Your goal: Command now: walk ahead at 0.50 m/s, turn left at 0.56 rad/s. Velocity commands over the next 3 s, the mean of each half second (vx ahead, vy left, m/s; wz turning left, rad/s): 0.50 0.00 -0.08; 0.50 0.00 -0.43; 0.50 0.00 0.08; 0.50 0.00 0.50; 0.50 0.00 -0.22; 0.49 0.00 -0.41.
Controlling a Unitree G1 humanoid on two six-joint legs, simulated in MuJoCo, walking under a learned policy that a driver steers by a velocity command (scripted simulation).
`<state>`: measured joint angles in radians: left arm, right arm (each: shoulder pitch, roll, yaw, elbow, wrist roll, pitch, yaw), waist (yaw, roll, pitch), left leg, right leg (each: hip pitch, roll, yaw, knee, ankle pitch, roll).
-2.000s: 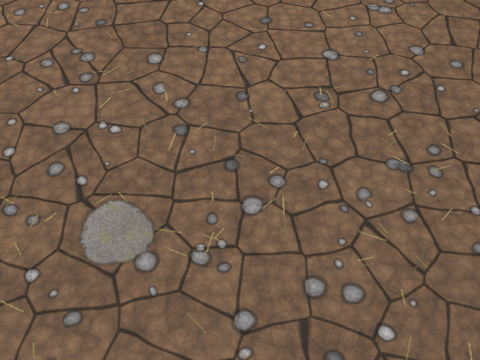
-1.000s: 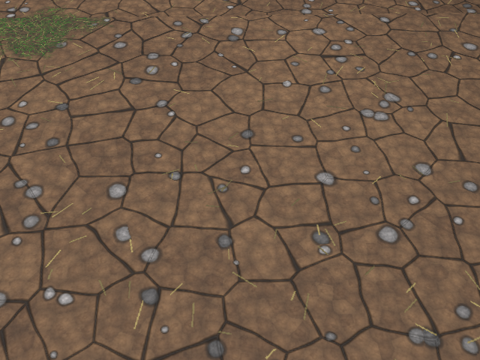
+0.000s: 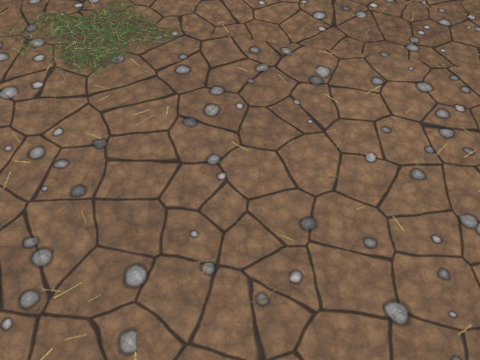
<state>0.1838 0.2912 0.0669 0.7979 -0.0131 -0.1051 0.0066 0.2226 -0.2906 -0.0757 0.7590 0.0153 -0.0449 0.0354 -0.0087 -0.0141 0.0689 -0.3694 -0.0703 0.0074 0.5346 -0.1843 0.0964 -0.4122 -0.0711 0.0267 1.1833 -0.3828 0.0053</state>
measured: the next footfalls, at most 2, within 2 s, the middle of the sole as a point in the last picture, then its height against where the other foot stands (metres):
right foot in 0.42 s outside the picture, level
left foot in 0.88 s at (236, 260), level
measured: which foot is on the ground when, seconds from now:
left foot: down 0.00-0.44, up 0.46-0.86, down 0.88-1.00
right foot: up 0.00-0.40, down 0.42-0.90, up 0.92-1.00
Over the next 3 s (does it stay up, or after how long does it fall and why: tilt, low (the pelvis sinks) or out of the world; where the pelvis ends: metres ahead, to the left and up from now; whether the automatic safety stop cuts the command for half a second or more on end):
stays up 1.72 -0.27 -0.04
